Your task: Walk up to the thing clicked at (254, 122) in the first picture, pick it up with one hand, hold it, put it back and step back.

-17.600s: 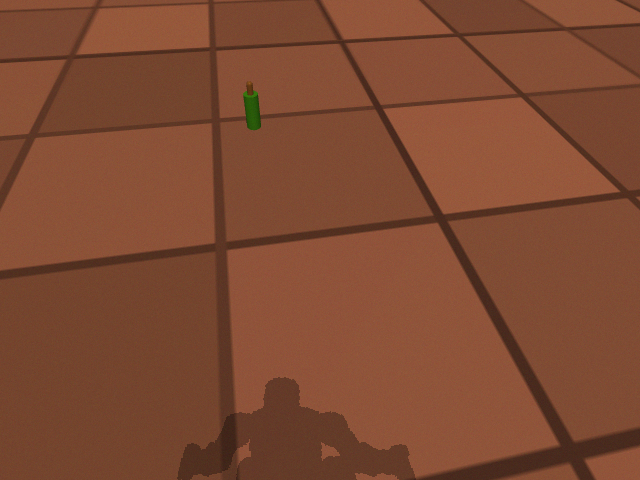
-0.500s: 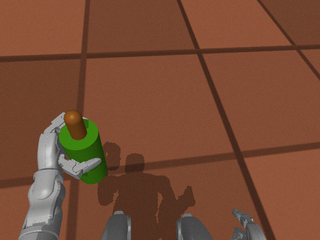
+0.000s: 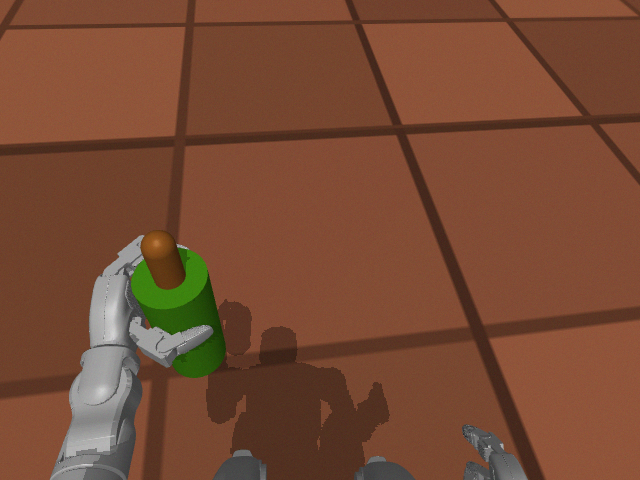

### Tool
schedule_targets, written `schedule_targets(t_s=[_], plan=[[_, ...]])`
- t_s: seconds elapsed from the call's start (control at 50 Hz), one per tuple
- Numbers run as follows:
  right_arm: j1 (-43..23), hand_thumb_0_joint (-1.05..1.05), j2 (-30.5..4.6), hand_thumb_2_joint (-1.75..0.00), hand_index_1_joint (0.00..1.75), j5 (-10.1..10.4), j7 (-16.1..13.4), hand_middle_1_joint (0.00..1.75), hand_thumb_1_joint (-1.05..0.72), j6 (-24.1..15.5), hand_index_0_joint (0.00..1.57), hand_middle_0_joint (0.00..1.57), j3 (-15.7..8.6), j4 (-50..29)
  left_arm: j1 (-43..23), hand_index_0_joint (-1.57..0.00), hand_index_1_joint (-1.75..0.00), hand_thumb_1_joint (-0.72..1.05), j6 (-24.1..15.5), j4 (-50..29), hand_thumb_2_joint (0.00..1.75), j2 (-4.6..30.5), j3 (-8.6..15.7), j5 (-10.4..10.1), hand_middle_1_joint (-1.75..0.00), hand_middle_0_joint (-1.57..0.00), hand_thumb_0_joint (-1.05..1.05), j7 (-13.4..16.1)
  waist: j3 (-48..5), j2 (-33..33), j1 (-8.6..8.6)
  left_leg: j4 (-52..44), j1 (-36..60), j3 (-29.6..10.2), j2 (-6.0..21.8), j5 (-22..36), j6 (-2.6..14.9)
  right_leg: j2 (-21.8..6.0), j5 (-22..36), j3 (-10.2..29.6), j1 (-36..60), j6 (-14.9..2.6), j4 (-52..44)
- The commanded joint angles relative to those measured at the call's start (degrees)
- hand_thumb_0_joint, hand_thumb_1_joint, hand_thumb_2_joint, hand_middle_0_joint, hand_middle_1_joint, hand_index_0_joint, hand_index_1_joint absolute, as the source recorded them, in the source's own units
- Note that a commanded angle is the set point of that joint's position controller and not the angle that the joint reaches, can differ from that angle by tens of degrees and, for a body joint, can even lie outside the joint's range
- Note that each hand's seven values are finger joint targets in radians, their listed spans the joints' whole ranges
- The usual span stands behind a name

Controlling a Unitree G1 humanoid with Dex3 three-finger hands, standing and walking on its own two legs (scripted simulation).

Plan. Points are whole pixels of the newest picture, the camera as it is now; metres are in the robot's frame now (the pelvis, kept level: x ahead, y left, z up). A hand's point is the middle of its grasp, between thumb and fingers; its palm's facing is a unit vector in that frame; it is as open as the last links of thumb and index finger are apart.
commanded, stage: lift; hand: left
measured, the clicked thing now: (181, 306) +0.33 +0.16 +0.03
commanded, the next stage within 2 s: hold in 0.28 s
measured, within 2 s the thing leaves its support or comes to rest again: neither
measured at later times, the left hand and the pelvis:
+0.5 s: hand (175, 283) +0.34 +0.16 +0.06, palm faces +0.08 -1.00 -0.01, open 11.2 cm; pelvis +0.02 +0.00 +0.02, yaw +0 degrees
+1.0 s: hand (172, 280) +0.34 +0.16 +0.07, palm faces +0.09 -1.00 -0.01, open 11.2 cm; pelvis +0.01 +0.00 +0.03, yaw +0 degrees
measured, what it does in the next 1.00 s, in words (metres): stands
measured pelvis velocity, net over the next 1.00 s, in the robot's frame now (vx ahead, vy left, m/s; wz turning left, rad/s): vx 0.01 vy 0.00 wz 0.00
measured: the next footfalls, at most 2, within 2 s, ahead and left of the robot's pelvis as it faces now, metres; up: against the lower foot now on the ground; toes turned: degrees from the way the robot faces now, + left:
none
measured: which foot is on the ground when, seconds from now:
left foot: down 0.00-1.00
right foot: down 0.00-1.00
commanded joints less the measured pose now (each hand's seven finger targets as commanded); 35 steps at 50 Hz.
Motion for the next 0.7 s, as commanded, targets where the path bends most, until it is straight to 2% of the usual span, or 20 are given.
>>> schedule_targets(t_s=[0.0, 0.02, 0.04, 0.06, 0.08, 0.1, 0.12, 0.16, 0.18, 0.2, 0.28, 0.32, 0.4, 0.44, 0.48, 0.52, 0.54, 0.6, 0.66, 0.68], plan=[[-0.23, 0.0, -7.95, -0.9, 0.3, -0.17, -0.54, 0.3, -0.91, -1.64, 0.2, 0.2, -3.2, -6.88, -14.76, -1.25, -1.38, -0.04, -5.47, -12.01, 1.21, 5.23, 2.72, -1.66, -1.38, -1.23, 0.0, -0.12, -16.41, 1.78, -0.79, -10.15, 15.22, 0.25, -2.22, 13.01, 1.13, 1.85, 16.5, 0.0, 6.63, -1.66, -9.08], [0.08, 0.0, -8.02, -0.9, 0.3, -0.2, -0.52, 0.3, -0.91, -1.62, 0.2, 0.2, -3.28, -6.69, -18.31, -1.25, -1.37, -0.05, -6.09, -16.49, 1.2, 6.92, 3.49, -1.88, -1.37, -1.23, 0.0, -0.05, -18.83, 3.25, -0.24, -10.2, 16.13, 0.27, -2.27, 13.92, 1.04, 1.67, 17.23, 0.1, 7.94, -1.73, -9.1], [-0.46, 0.0, -8.03, -0.9, 0.3, -0.2, -0.49, 0.3, -0.91, -1.55, 0.2, 0.2, -3.33, -6.71, -18.03, -1.25, -1.38, -0.03, -6.03, -14.68, 1.21, 7.49, 4.37, -1.66, -1.37, -1.23, 0.0, -0.06, -16.86, 2.65, -0.29, -10.56, 15.48, 0.27, -2.37, 13.22, 1.13, 1.71, 16.97, 0.13, 7.77, -1.6, -9.45], [0.03, 0.0, -7.81, -0.9, 0.3, -0.16, -0.54, 0.3, -0.91, -1.45, 0.2, 0.2, -3.26, -6.8, -18.74, -1.25, -1.37, -0.04, -6.35, -17.25, 1.21, 8.08, 4.48, -1.71, -1.37, -1.23, 0.0, 0.11, -18.74, 2.68, -0.02, -10.68, 16.49, 0.57, -2.39, 13.88, 1.15, 1.62, 17.62, 0.31, 9.25, -1.54, -9.67], [-0.03, 0.0, -7.99, -0.9, 0.3, -0.21, -0.45, 0.3, -0.92, -1.32, 0.2, 0.2, -3.18, -7.02, -15.99, -1.25, -1.38, -0.06, -5.97, -12.64, 1.21, 5.66, 3.28, -1.82, -1.38, -1.24, 0.0, -0.27, -17.65, 1.44, -0.56, -10.82, 16.19, 0.44, -2.46, 14.06, 1.16, 1.61, 17.76, 0.22, 9.6, -1.51, -9.93], [-0.3, 0.0, -7.78, -0.9, 0.3, -0.32, -0.33, 0.3, -0.91, -1.24, 0.2, 0.2, -3.11, -7.14, -17.0, -1.24, -1.37, -0.04, -6.42, -16.19, 1.21, 6.51, 3.64, -2.02, -1.37, -1.22, 0.0, -0.29, -18.92, 2.9, 0.12, -10.81, 16.55, 0.46, -2.47, 15.25, 1.1, 1.65, 18.74, 0.23, 10.43, -1.56, -9.72], [0.03, 0.0, -8.01, -0.9, 0.3, -0.36, -0.35, 0.3, -0.91, -1.25, 0.2, 0.2, -3.36, -6.85, -18.09, -1.25, -1.38, -0.04, -6.65, -16.88, 1.21, 8.32, 5.43, -1.94, -1.37, -1.23, 0.0, 0.06, -19.76, 3.23, 0.42, -10.87, 17.23, 0.59, -2.53, 15.93, 1.1, 1.59, 19.44, 0.35, 11.24, -1.58, -9.68], [-0.02, 0.0, -8.07, -0.9, 0.3, -0.38, -0.35, 0.3, -0.91, -1.02, 0.2, 0.2, -3.28, -7.26, -15.13, -1.24, -1.37, -0.03, -6.23, -12.67, 1.21, 5.46, 3.64, -2.01, -1.36, -1.22, 0.0, -0.29, -18.06, 1.49, -0.3, -11.12, 17.6, 0.57, -2.45, 17.07, 1.22, 1.79, 20.45, 0.25, 11.0, -1.48, -10.14], [0.23, 0.0, -8.13, -0.9, 0.3, -0.32, -0.32, 0.3, -0.91, -0.96, 0.2, 0.2, -3.26, -7.03, -19.02, -1.24, -1.37, -0.03, -6.91, -18.08, 1.2, 7.68, 4.45, -2.13, -1.36, -1.22, 0.0, -0.21, -19.83, 2.79, 0.07, -11.14, 18.54, 0.68, -2.42, 18.33, 1.2, 1.71, 21.53, 0.39, 12.08, -1.5, -10.12], [0.14, 0.0, -8.03, -0.9, 0.3, -0.38, -0.4, 0.3, -0.91, -0.78, 0.2, 0.2, -3.29, -6.93, -19.94, -1.23, -1.37, -0.03, -6.99, -17.63, 1.2, 8.08, 4.19, -1.67, -1.36, -1.22, 0.0, -0.22, -18.8, 3.88, -0.27, -11.24, 18.9, 0.88, -2.57, 18.21, 1.15, 1.64, 21.47, 0.56, 11.57, -1.54, -10.34], [-0.01, 0.0, -7.9, -0.9, 0.3, -0.43, -0.43, 0.3, -0.91, -0.56, 0.2, 0.2, -3.24, -6.97, -16.86, -1.24, -1.37, -0.01, -6.3, -13.19, 1.21, 5.23, 3.12, -2.1, -1.37, -1.22, 0.0, -0.77, -17.02, 1.05, -0.73, -11.98, 18.25, 0.96, -2.55, 17.25, 1.38, 1.67, 21.36, 0.56, 12.45, -1.25, -11.6], [0.2, 0.0, -8.35, -0.9, 0.3, -0.48, -0.45, 0.3, -0.91, -0.45, 0.2, 0.2, -3.5, -6.71, -19.02, -1.24, -1.37, -0.01, -6.65, -15.08, 1.21, 7.24, 4.19, -1.95, -1.36, -1.23, 0.0, -0.85, -18.65, 2.79, -0.42, -12.2, 20.36, 1.05, -2.46, 18.8, 1.28, 1.73, 21.96, 0.51, 12.58, -1.4, -11.63], [0.27, 0.0, -8.06, -0.9, 0.3, -0.41, -0.3, 0.3, -0.91, -0.14, 0.2, 0.2, -3.44, -6.99, -16.33, -1.22, -1.38, -0.01, -6.46, -13.13, 1.2, 6.15, 4.25, -1.91, -1.37, -1.22, 0.0, -0.82, -16.94, 1.11, 0.09, -13.16, 20.39, 1.01, -2.48, 19.58, 1.24, 1.8, 22.62, 0.24, 13.9, -1.37, -12.11], [0.15, 0.0, -8.07, -0.9, 0.3, -0.48, -0.26, 0.3, -0.91, 0.03, 0.2, 0.2, -3.46, -7.04, -19.08, -1.22, -1.38, -0.03, -6.69, -15.2, 1.2, 6.88, 4.52, -1.85, -1.36, -1.21, 0.0, -0.53, -16.61, 2.44, 0.15, -13.41, 20.43, 1.36, -2.69, 19.16, 1.15, 1.68, 22.5, 0.52, 14.2, -1.36, -12.64], [0.07, 0.0, -8.01, -0.9, 0.3, -0.54, -0.1, 0.3, -0.91, 0.01, 0.2, 0.2, -3.4, -7.18, -16.55, -1.22, -1.38, -0.05, -6.15, -11.62, 1.2, 4.49, 2.99, -1.87, -1.36, -1.21, 0.0, -0.56, -15.94, 0.5, -0.29, -13.75, 20.3, 1.24, -2.48, 19.25, 1.3, 1.77, 22.58, 0.32, 14.69, -1.26, -13.07], [-0.36, 0.0, -8.03, -0.9, 0.3, -0.45, -0.28, 0.3, -0.91, 0.1, 0.2, 0.2, -3.6, -6.84, -19.67, -1.22, -1.38, -0.06, -6.85, -14.67, 1.19, 7.78, 4.93, -1.3, -1.37, -1.22, 0.0, -0.07, -15.64, 2.21, 0.2, -14.25, 20.67, 1.59, -2.74, 17.86, 1.23, 1.47, 21.54, 0.63, 14.48, -1.21, -13.55], [-0.39, 0.0, -7.76, -0.9, 0.3, -0.47, -0.37, 0.3, -0.91, 0.19, 0.2, 0.2, -3.42, -7.19, -17.35, -1.23, -1.38, -0.03, -6.56, -12.55, 1.19, 6.07, 3.85, -1.3, -1.36, -1.22, 0.0, -0.19, -15.66, 0.88, 0.01, -14.38, 20.77, 1.56, -2.74, 17.84, 1.37, 1.49, 21.61, 0.6, 14.85, -1.05, -13.98], [-0.28, 0.0, -7.99, -0.9, 0.3, -0.41, -0.36, 0.3, -0.91, 0.19, 0.2, 0.2, -3.55, -7.07, -18.53, -1.22, -1.38, -0.06, -6.79, -15.77, 1.19, 6.63, 3.78, -1.4, -1.36, -1.22, 0.0, -0.09, -16.4, 2.21, 0.24, -15.12, 22.15, 1.47, -2.63, 18.6, 1.16, 1.59, 21.92, 0.47, 15.4, -1.35, -13.97], [-0.62, 0.0, -8.13, -0.91, 0.3, -0.45, -0.08, 0.3, -0.92, -0.04, 0.2, 0.2, -3.69, -7.13, -15.85, -1.22, -1.37, -0.06, -6.18, -11.42, 1.18, 3.92, 2.24, -1.54, -1.35, -1.21, 0.0, -0.15, -16.03, 0.84, -0.12, -15.71, 23.04, 0.93, -2.29, 19.26, 1.03, 1.96, 21.51, -0.03, 15.43, -1.45, -14.12], [-0.65, 0.0, -8.4, -0.9, 0.3, -0.37, -0.06, 0.3, -0.91, -0.17, 0.2, 0.2, -3.87, -7.15, -19.85, -1.22, -1.37, -0.04, -6.71, -16.2, 1.19, 6.3, 3.29, -1.44, -1.35, -1.21, 0.0, -0.01, -16.81, 3.42, 0.16, -15.89, 23.64, 1.03, -2.37, 19.46, 0.85, 1.8, 21.69, 0.03, 15.38, -1.54, -14.21]])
